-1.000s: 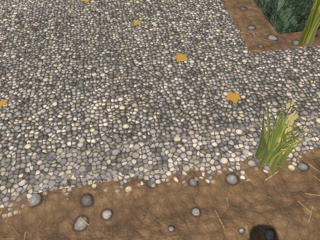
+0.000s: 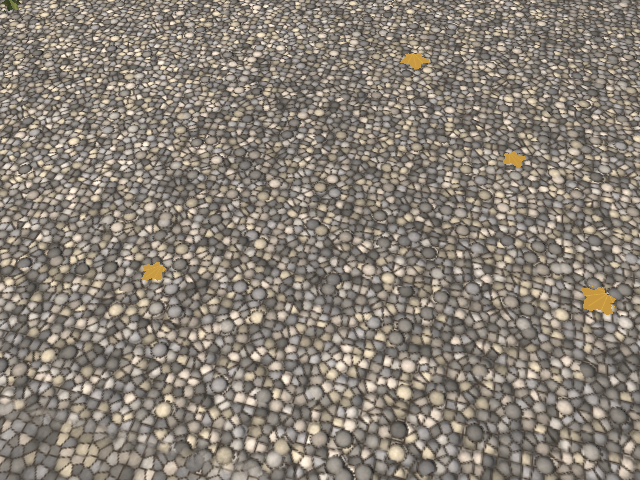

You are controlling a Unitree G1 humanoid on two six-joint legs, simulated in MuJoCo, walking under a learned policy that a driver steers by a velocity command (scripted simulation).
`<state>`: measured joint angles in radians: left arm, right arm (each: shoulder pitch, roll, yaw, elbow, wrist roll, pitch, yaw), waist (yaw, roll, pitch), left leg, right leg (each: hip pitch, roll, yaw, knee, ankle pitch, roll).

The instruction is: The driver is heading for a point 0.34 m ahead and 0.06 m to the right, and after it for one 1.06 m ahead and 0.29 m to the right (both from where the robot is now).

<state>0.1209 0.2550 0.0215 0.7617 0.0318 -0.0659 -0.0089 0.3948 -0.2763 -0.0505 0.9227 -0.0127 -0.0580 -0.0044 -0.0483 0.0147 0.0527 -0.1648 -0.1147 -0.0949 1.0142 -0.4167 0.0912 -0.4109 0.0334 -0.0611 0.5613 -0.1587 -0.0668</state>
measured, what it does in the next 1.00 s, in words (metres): walks ahead, turning right: left foot, then right foot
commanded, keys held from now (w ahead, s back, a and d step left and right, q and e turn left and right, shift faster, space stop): w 0.20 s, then w+e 0.80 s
